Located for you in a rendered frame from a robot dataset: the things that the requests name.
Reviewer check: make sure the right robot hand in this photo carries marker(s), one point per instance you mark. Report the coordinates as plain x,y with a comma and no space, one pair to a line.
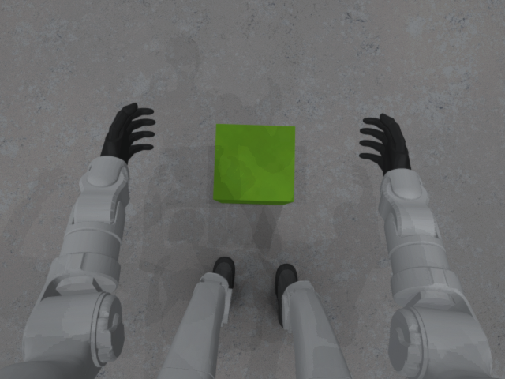
393,150

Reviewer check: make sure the robot left forearm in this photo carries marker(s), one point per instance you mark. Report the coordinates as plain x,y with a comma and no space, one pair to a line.
88,261

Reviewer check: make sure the robot right upper arm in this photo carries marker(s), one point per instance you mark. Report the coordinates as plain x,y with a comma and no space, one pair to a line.
427,343

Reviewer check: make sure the robot left upper arm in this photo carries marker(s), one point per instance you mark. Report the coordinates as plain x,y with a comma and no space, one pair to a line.
71,337

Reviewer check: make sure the left robot hand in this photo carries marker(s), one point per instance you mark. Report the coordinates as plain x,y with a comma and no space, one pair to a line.
120,137

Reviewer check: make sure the robot right foot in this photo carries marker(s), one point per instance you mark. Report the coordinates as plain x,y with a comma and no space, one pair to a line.
286,275

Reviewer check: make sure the carton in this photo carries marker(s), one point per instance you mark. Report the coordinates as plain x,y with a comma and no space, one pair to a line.
254,164

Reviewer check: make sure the left robot thigh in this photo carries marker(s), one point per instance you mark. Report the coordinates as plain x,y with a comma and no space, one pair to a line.
193,352

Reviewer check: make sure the robot right forearm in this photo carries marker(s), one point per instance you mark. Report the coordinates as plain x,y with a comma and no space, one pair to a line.
421,273

